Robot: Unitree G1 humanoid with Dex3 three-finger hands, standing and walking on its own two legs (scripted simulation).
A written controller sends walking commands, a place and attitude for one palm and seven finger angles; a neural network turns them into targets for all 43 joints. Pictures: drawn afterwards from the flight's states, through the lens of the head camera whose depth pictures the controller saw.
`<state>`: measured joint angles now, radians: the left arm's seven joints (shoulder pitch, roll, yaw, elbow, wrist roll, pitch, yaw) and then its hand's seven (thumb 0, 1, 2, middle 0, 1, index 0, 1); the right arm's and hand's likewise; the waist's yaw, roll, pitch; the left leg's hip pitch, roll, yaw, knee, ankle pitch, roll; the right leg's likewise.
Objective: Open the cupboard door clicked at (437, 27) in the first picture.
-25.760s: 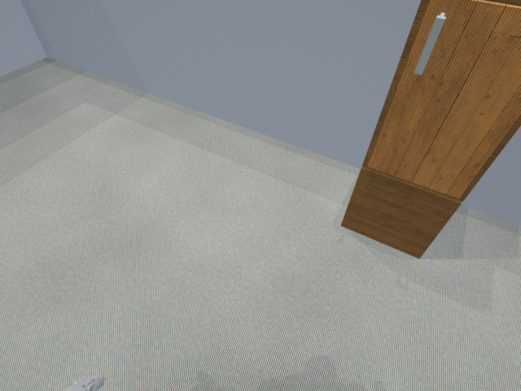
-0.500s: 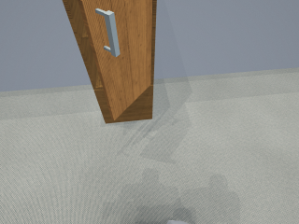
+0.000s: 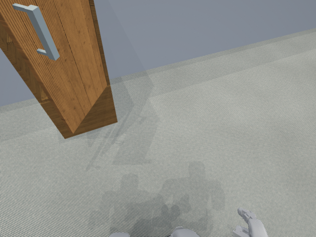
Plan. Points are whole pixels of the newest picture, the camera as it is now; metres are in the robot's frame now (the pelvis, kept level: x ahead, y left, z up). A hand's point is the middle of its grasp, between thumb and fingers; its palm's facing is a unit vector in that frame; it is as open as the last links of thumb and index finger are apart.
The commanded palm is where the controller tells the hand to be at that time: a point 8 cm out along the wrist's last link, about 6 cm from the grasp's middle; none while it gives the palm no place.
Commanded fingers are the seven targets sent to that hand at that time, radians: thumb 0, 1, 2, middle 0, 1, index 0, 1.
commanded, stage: walk to a spot facing it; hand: left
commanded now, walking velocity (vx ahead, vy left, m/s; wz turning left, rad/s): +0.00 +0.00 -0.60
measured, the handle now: (37, 33) +0.56 +0.38 +0.15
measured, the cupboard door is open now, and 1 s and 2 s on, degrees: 47 47 47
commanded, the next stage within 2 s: none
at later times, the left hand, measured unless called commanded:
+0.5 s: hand out of the picture +0.13 +0.14 -0.15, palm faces -0.31 -0.91 -0.26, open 7.4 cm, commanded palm none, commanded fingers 0.00 0.90 0.90 -0.20 -0.30 -0.20 -0.30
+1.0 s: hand (178, 162) +0.36 -0.05 -0.15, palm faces -0.66 -0.72 -0.18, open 7.4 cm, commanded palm none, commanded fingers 0.00 0.90 0.90 -0.20 -0.30 -0.20 -0.30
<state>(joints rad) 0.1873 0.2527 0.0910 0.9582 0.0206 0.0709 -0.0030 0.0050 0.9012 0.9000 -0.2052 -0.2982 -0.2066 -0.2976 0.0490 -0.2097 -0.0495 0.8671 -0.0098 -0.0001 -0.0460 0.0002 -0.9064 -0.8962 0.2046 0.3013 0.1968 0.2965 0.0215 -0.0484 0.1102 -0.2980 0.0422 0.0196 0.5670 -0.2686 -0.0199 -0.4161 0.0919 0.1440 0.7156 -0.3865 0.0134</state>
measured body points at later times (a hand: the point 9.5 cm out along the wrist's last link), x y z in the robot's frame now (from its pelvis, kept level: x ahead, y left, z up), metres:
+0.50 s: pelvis +0.00 -0.04 +0.01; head +0.06 -0.06 +0.46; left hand +0.14 +0.19 -0.13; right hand +0.00 -0.33 -0.13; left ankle +0.05 +0.10 -0.67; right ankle -0.03 -0.15 -0.73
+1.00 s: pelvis +0.12 -0.11 +0.01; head +0.17 -0.14 +0.45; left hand +0.39 -0.01 -0.13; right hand -0.09 -0.24 -0.13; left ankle +0.10 +0.07 -0.73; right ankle +0.12 -0.25 -0.70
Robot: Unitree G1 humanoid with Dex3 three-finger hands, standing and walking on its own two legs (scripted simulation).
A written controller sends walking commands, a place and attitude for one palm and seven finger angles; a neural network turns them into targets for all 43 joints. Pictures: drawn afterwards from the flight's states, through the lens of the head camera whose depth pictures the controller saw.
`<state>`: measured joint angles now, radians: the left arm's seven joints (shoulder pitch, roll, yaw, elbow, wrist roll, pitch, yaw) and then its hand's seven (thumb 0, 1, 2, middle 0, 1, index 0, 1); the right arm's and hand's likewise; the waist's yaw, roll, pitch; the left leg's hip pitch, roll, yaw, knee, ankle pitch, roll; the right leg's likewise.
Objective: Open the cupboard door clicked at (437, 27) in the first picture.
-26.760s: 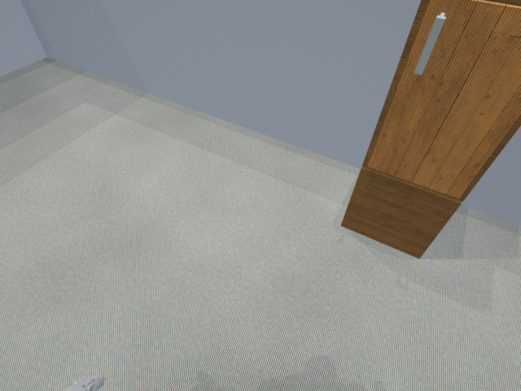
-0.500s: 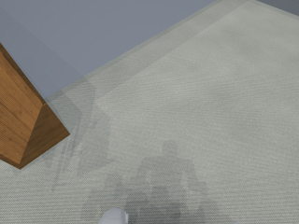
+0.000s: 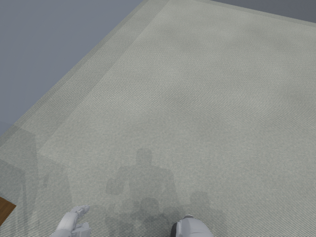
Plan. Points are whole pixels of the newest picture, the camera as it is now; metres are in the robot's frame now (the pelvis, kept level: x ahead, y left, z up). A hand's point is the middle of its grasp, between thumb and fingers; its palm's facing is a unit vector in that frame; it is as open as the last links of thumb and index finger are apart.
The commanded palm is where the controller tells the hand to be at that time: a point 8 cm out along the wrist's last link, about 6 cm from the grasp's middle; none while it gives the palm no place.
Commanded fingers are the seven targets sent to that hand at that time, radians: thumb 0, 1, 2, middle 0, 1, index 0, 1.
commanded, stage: walk to a spot facing it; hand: left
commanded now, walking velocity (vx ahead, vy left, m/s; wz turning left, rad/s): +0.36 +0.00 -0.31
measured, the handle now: out of the picture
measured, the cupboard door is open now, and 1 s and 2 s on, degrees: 47 47 47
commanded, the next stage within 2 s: turn to face it in 1.02 s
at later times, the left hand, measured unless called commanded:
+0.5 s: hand (108, 211) +0.21 +0.15 -0.17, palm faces -0.02 -0.98 -0.20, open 7.3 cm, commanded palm none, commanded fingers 0.00 0.90 0.90 -0.20 -0.30 -0.20 -0.30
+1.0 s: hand (137, 104) +0.62 +0.08 -0.17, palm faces -0.16 -0.96 -0.24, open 7.3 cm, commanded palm none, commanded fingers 0.00 0.90 0.90 -0.20 -0.30 -0.20 -0.30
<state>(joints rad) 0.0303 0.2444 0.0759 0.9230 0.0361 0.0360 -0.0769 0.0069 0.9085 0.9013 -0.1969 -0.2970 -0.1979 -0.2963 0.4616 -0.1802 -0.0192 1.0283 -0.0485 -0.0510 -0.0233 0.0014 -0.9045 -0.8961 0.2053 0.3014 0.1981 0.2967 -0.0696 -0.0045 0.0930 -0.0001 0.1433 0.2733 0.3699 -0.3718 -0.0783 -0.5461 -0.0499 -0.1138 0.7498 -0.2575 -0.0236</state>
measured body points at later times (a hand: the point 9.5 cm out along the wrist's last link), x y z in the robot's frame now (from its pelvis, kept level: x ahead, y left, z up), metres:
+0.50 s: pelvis +0.23 -0.04 +0.00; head +0.27 -0.04 +0.45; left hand +0.21 +0.20 -0.16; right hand +0.35 -0.28 -0.13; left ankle +0.34 +0.07 -0.71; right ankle +0.10 -0.10 -0.74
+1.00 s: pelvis +0.48 -0.11 -0.01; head +0.51 -0.12 +0.43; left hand +0.63 +0.13 -0.15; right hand +0.34 -0.31 -0.16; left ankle +0.36 +0.05 -0.70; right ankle +0.53 -0.22 -0.74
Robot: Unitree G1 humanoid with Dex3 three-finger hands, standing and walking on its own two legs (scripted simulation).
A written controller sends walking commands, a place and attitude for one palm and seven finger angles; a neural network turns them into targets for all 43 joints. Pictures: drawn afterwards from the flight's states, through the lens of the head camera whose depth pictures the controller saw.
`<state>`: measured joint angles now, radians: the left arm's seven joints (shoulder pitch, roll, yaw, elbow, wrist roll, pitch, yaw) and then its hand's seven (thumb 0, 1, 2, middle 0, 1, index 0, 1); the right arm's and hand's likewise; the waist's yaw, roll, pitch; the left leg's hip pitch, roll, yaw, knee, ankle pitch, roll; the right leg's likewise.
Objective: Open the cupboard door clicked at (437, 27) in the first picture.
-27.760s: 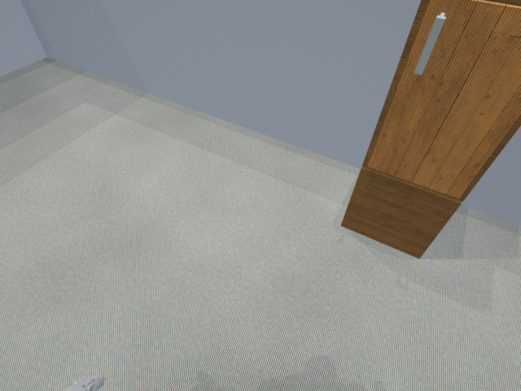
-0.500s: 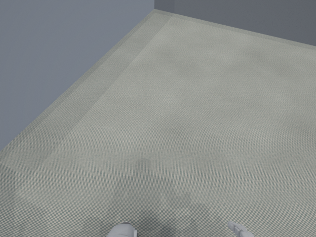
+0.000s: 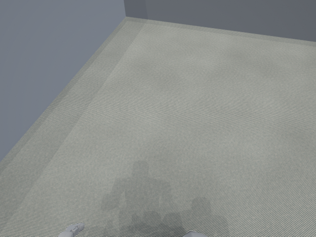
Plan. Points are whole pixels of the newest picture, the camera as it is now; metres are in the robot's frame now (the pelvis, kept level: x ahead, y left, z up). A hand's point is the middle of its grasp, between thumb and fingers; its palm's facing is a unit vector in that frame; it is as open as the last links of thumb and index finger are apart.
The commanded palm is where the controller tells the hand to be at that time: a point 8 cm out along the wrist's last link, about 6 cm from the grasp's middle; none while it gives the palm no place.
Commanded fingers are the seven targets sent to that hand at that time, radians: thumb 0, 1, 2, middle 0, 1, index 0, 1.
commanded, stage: walk to a spot facing it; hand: left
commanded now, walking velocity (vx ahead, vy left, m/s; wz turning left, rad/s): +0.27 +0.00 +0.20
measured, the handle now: out of the picture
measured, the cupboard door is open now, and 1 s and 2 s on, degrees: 47 47 47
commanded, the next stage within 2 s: turn to face it in 0.02 s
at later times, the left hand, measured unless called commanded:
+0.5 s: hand (92, 218) +0.20 +0.21 -0.17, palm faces +0.24 -0.95 -0.19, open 7.3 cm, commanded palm none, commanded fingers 0.00 0.90 0.90 -0.20 -0.30 -0.20 -0.30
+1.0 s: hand (103, 225) +0.18 +0.17 -0.17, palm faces +0.50 -0.84 -0.23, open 7.4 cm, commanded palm none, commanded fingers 0.00 0.90 0.90 -0.20 -0.30 -0.20 -0.30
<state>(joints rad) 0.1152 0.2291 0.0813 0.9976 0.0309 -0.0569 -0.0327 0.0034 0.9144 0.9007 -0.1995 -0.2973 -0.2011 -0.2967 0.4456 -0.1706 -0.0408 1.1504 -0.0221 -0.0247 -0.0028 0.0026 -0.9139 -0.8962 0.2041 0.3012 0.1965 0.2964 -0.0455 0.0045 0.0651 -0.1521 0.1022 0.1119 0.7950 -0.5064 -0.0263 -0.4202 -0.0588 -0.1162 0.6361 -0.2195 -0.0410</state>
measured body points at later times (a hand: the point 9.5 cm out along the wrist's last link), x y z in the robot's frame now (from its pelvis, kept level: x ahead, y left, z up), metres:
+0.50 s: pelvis +0.17 +0.01 +0.01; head +0.21 +0.04 +0.46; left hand +0.19 +0.26 -0.15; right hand +0.31 -0.22 -0.13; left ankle +0.22 +0.12 -0.72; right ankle +0.15 -0.14 -0.65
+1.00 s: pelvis +0.23 -0.03 +0.00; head +0.28 +0.01 +0.44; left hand +0.15 +0.22 -0.16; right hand +0.47 -0.21 -0.12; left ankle +0.20 +0.08 -0.72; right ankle +0.25 -0.17 -0.70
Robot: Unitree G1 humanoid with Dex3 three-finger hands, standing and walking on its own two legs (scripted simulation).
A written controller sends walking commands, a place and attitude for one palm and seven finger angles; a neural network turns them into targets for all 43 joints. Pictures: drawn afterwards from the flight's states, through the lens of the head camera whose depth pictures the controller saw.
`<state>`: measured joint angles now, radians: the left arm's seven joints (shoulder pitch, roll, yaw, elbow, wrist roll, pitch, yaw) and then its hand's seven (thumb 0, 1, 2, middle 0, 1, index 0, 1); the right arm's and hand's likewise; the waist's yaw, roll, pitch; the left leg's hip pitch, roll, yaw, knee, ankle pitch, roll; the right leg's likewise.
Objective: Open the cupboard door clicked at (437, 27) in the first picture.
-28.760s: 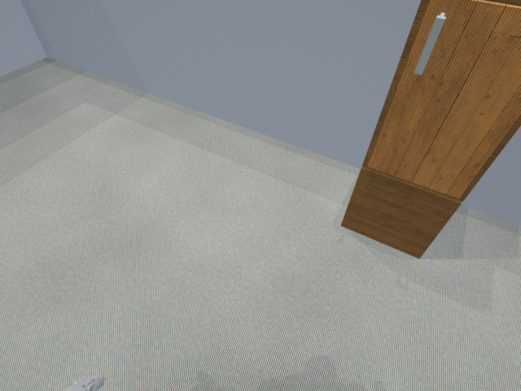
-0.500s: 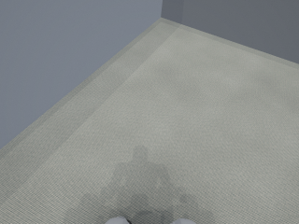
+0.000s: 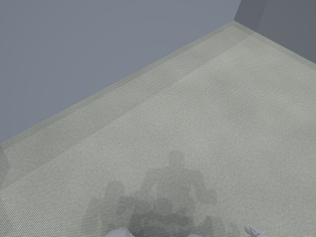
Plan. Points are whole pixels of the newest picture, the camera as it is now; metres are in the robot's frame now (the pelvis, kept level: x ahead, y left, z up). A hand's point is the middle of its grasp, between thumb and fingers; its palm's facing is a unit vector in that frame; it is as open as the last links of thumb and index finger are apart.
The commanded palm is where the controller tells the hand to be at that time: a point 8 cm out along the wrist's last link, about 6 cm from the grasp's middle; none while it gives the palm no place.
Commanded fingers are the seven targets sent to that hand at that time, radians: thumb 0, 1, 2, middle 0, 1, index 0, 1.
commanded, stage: turn to face it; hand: left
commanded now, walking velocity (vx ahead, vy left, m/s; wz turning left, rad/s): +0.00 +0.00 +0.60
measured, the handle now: out of the picture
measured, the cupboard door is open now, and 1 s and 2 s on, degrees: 47 47 47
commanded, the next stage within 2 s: none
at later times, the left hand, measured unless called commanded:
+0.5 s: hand out of the picture +0.02 +0.16 -0.15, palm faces +0.31 -0.92 -0.24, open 7.4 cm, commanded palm none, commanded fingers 0.00 0.90 0.90 -0.20 -0.30 -0.20 -0.30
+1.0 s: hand out of the picture +0.00 +0.15 -0.14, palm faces +0.56 -0.78 -0.28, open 7.4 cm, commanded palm none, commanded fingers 0.00 0.90 0.90 -0.20 -0.30 -0.20 -0.30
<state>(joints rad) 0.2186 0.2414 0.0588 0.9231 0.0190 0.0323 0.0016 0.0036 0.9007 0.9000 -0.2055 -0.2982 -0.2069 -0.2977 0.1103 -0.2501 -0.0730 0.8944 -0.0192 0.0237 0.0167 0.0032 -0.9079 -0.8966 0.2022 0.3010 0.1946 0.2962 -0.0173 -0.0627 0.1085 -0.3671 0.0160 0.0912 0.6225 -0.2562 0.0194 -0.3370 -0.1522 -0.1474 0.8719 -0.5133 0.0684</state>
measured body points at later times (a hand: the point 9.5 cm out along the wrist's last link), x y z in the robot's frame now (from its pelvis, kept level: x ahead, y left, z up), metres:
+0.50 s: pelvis +0.02 -0.05 +0.02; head +0.08 -0.03 +0.46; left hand +0.00 +0.21 -0.13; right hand +0.21 -0.26 -0.12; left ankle -0.02 +0.07 -0.69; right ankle +0.03 -0.17 -0.72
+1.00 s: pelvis +0.05 -0.07 +0.01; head +0.10 -0.05 +0.46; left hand -0.03 +0.19 -0.12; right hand +0.27 -0.24 -0.13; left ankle -0.05 +0.02 -0.65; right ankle +0.11 -0.18 -0.72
